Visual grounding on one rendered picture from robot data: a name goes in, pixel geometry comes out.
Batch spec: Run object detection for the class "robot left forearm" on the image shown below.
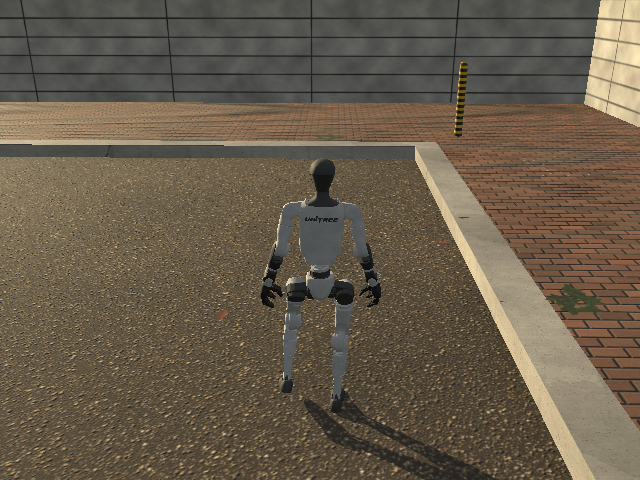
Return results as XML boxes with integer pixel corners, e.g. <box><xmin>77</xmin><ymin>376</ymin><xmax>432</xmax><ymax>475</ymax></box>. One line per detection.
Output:
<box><xmin>262</xmin><ymin>241</ymin><xmax>283</xmax><ymax>287</ymax></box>

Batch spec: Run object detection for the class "robot right hand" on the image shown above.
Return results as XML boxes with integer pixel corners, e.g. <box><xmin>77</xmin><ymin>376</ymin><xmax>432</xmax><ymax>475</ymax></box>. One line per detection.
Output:
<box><xmin>358</xmin><ymin>283</ymin><xmax>381</xmax><ymax>307</ymax></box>

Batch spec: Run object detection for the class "right robot upper arm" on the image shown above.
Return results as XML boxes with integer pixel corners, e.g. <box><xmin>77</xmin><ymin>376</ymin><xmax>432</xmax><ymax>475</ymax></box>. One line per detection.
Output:
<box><xmin>342</xmin><ymin>202</ymin><xmax>369</xmax><ymax>258</ymax></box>

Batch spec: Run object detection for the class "left robot upper arm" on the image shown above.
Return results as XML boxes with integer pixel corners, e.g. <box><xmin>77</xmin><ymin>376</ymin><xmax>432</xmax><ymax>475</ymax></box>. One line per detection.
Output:
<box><xmin>274</xmin><ymin>201</ymin><xmax>301</xmax><ymax>257</ymax></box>

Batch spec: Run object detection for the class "robot left thigh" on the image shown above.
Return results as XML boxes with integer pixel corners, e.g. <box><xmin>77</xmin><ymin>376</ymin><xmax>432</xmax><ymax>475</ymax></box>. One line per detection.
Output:
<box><xmin>286</xmin><ymin>277</ymin><xmax>307</xmax><ymax>330</ymax></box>

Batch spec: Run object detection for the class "left robot shin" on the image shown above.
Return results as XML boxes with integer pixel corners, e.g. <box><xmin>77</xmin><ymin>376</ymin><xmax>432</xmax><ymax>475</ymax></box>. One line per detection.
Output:
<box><xmin>283</xmin><ymin>312</ymin><xmax>298</xmax><ymax>380</ymax></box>

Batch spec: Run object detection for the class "robot left hand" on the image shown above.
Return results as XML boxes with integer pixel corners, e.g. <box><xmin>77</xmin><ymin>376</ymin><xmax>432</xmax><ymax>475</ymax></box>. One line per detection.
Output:
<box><xmin>259</xmin><ymin>283</ymin><xmax>283</xmax><ymax>308</ymax></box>

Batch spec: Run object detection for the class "robot right forearm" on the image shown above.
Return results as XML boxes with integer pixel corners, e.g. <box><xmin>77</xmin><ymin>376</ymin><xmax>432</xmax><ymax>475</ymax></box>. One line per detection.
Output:
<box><xmin>359</xmin><ymin>242</ymin><xmax>379</xmax><ymax>287</ymax></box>

